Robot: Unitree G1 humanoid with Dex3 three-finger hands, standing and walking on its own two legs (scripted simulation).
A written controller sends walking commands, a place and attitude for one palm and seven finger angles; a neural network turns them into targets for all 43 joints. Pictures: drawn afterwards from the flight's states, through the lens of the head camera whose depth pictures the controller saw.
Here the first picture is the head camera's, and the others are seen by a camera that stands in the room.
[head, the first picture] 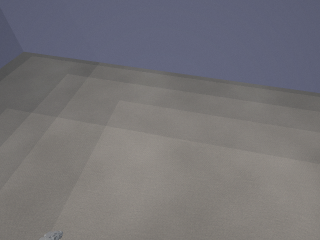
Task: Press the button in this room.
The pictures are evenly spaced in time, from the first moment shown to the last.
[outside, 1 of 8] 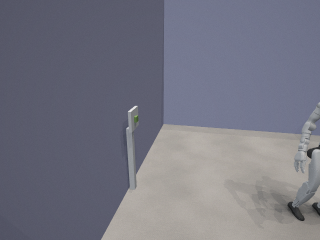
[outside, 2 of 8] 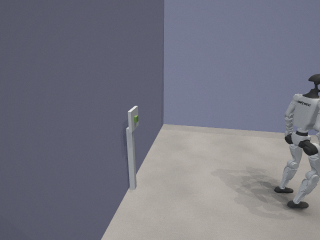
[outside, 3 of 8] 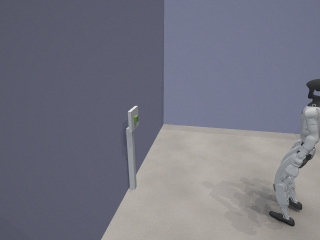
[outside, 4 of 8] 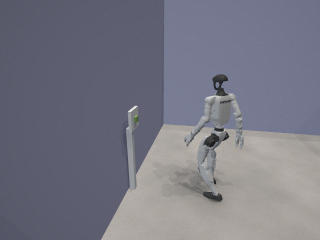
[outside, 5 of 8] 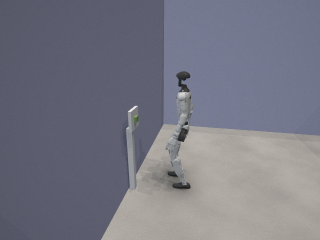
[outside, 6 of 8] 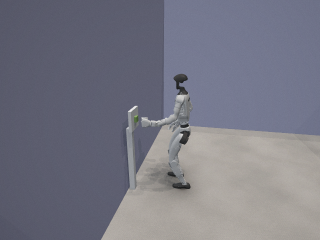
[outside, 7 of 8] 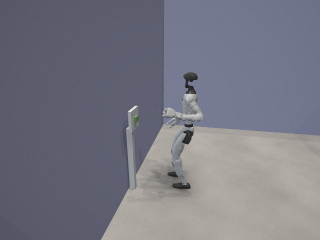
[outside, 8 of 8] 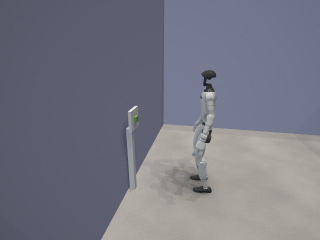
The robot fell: no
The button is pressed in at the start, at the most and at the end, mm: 0 14 0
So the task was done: yes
